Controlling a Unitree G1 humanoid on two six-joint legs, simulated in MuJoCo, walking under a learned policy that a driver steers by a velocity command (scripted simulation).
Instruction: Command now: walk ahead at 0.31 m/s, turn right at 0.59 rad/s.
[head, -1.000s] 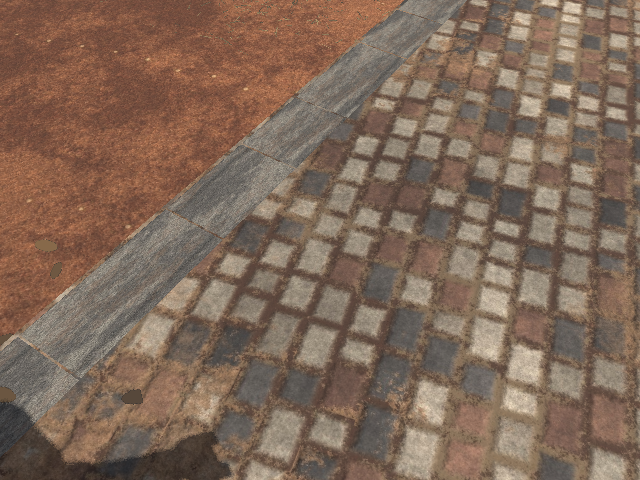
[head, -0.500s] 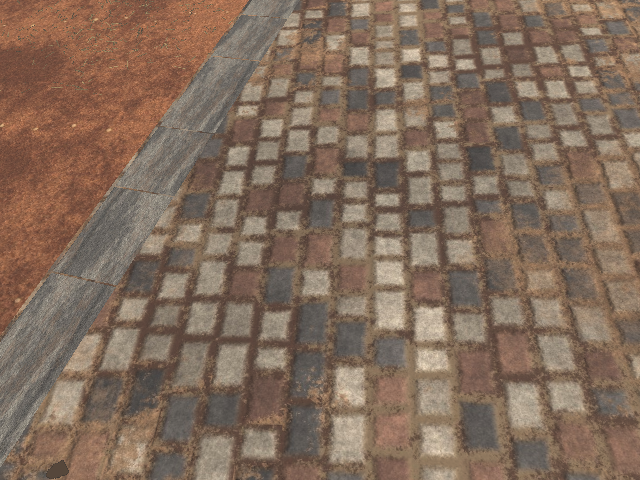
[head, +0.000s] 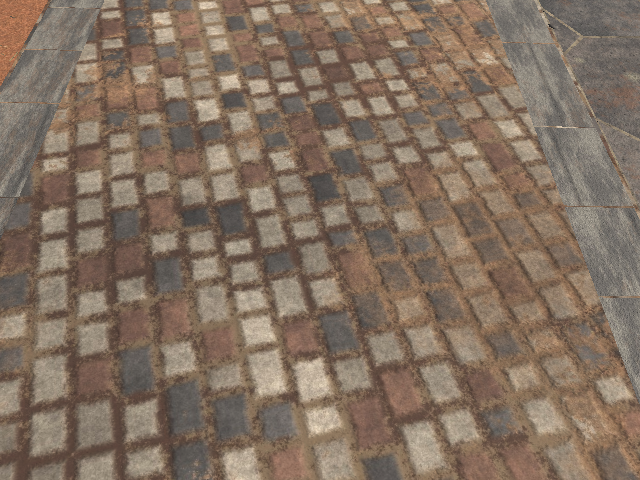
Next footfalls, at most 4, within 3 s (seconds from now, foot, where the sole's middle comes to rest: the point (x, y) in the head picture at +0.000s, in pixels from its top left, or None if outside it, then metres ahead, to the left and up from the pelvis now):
0.28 right None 0.25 -0.14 -0.78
0.62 left None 0.24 0.11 -0.78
1.64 right None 0.33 -0.17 -0.78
2.16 left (323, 385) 0.71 0.01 -0.78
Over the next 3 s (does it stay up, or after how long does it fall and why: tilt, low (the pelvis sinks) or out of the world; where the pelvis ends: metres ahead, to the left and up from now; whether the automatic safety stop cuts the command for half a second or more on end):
stays up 1.00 -0.03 0.00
